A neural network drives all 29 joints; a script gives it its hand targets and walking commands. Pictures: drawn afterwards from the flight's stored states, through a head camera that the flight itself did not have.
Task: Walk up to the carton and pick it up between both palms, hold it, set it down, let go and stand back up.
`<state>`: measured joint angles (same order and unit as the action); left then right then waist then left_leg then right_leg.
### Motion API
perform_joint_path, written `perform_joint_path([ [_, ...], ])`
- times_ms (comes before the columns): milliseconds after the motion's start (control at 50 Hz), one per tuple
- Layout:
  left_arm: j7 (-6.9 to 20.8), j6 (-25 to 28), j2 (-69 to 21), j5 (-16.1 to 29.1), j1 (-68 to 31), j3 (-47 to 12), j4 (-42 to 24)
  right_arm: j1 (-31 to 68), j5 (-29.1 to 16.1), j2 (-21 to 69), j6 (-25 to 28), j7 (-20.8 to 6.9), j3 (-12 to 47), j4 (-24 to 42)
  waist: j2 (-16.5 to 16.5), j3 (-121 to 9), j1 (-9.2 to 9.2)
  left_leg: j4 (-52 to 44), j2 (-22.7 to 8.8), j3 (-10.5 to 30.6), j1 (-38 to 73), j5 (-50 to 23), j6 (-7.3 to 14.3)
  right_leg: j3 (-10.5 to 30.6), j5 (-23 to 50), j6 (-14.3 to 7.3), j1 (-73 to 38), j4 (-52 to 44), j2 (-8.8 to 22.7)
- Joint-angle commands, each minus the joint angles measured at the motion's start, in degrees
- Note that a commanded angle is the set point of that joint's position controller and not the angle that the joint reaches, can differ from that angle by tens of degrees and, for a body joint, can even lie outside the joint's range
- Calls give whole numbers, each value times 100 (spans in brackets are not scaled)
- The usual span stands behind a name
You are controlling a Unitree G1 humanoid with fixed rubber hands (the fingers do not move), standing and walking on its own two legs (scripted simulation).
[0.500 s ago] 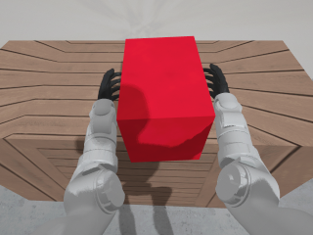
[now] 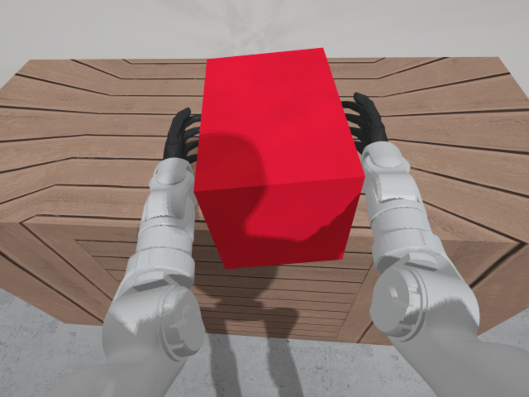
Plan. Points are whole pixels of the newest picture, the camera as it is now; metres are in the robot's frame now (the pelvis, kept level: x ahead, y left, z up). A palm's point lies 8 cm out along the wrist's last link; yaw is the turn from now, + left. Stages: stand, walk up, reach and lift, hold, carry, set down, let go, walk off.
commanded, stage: reach and lift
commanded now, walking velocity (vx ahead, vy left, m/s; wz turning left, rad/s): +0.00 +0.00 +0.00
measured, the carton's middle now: (274, 158) +0.48 -0.03 +0.07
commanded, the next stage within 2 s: none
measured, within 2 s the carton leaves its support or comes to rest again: neither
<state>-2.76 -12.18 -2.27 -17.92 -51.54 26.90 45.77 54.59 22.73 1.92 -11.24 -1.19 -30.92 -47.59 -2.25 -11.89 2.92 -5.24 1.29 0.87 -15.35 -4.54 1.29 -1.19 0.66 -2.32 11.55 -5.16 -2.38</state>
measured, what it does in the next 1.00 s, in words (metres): stands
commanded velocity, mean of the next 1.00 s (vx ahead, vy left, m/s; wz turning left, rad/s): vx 0.00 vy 0.00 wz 0.00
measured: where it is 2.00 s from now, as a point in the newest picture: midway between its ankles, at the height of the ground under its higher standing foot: outside the picture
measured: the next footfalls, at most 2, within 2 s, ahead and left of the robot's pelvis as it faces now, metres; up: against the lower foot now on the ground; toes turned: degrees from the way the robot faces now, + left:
none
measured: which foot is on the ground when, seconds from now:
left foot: down 0.00-1.00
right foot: down 0.00-1.00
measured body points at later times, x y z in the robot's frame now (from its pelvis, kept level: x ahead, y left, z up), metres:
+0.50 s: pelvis -0.02 +0.00 +0.00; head +0.01 -0.01 +0.45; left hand +0.45 +0.11 +0.19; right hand +0.44 -0.19 +0.19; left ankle -0.01 +0.11 -0.75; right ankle -0.05 -0.09 -0.75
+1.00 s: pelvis -0.04 +0.01 +0.00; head -0.05 +0.00 +0.45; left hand +0.39 +0.13 +0.19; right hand +0.38 -0.17 +0.18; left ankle -0.01 +0.11 -0.75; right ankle -0.05 -0.09 -0.75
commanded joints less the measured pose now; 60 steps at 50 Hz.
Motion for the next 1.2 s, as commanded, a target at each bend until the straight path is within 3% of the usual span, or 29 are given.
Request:
perform_joint_path([
  [0,406,24,-2948,523,-4162,-1788,-434,4150,-439,3041,216,-540,1875,315,279,-4125,199,233,-150,135,1597,-2366,269,-21,3452,310,-1753,628,136],
  [60,402,-120,-3039,695,-4293,-2024,-658,4050,-498,3033,69,-462,1815,145,95,-4157,440,398,-153,166,1927,-2506,163,-60,3396,269,-1577,555,115],
  [140,480,-394,-2728,677,-4308,-1841,-506,3862,-646,2839,-241,-380,1650,-257,-90,-3277,513,434,-168,138,1976,-2182,98,-47,3004,260,-1340,394,101],
  [180,557,-582,-2449,498,-4174,-1479,-260,3685,-650,2687,-422,-390,1489,-654,-79,-2547,408,331,-187,119,1820,-1692,110,-15,2517,272,-1260,310,99],
  [260,662,-796,-2100,390,-4147,-1086,-167,3827,-888,2518,-588,-396,1515,-611,-43,-2027,176,117,-188,39,1440,-1066,211,74,2234,330,-1536,344,164],
  [320,621,-843,-2078,361,-4402,-1024,-430,4234,-1095,2519,-554,-398,1693,-369,-6,-2274,11,117,-208,27,1563,-1278,242,126,2239,319,-1673,436,178],
  [400,586,-799,-2119,370,-4442,-940,-421,4658,-1102,2534,-392,-359,1881,73,348,-2812,-123,99,-221,19,1552,-1456,343,124,2451,372,-1979,547,186],
  [460,566,-773,-2253,396,-4332,-1071,-533,4587,-1095,2605,-329,-310,1999,190,430,-3154,-76,96,-196,20,1621,-1604,366,149,2860,390,-2151,637,188],
  [540,593,-747,-2238,406,-4158,-1182,-691,4164,-1127,2620,-314,-192,2100,224,428,-3217,57,72,-129,20,1656,-1594,337,164,2941,392,-2253,616,187],
  [580,596,-752,-2262,442,-4082,-1254,-713,4169,-1228,2663,-313,-142,2232,403,396,-3265,39,84,-113,20,1642,-1603,336,159,2959,385,-2297,639,183],
  [640,622,-860,-2381,521,-3936,-1542,-1037,3970,-1412,2595,-345,-16,2409,545,115,-3117,171,230,-73,63,1846,-1892,262,193,3175,341,-2310,654,166],
  [700,667,-1050,-2434,555,-3682,-1687,-1303,3531,-1558,2497,-492,91,2470,493,-89,-2557,308,380,-56,64,2181,-1794,151,192,2753,294,-1971,477,144],
  [780,783,-1283,-2478,552,-3346,-1740,-1624,3278,-1765,2386,-611,185,2674,770,-73,-2101,265,461,-71,51,2368,-1558,107,151,2164,289,-1720,398,95],
  [860,803,-1492,-2558,611,-3075,-1945,-2294,3125,-2169,2362,-651,325,3126,1307,-68,-2146,183,527,-56,46,2581,-1779,75,173,2300,280,-1924,471,83],
  [900,812,-1592,-2533,606,-2976,-1934,-2444,3037,-2255,2287,-674,357,3219,1431,45,-1991,96,513,-79,26,2635,-1531,80,167,1850,303,-1780,438,61],
  [960,822,-1731,-2488,536,-2734,-1842,-2320,3041,-2310,2142,-671,396,3283,1612,192,-1607,0,505,-113,8,2548,-1045,87,121,1123,299,-1534,382,40],
  [1040,770,-1825,-2533,613,-2549,-1934,-2506,3039,-2555,2221,-695,487,3677,2032,441,-1628,-106,544,-132,-11,2557,-836,185,158,822,326,-1449,458,66],
  [1100,772,-1917,-2613,681,-2370,-2095,-2666,2920,-2722,2293,-754,598,3916,2310,416,-1634,-118,582,-134,-15,2530,-665,225,187,604,333,-1453,520,77],
  [1180,860,-2082,-2551,641,-2320,-2159,-2696,2599,-2724,2125,-905,661,3726,2196,260,-1157,-28,772,-95,-61,2482,27,170,159,-454,268,-843,504,41],
])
